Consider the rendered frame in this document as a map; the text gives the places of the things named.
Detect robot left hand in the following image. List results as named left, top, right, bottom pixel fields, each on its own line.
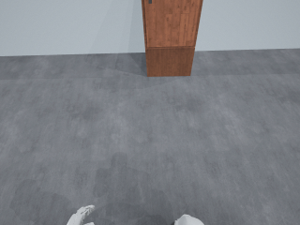
left=67, top=205, right=95, bottom=225

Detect right robot thigh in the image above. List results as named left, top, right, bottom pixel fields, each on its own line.
left=174, top=216, right=204, bottom=225

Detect cupboard door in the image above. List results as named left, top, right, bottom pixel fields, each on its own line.
left=144, top=0, right=201, bottom=47

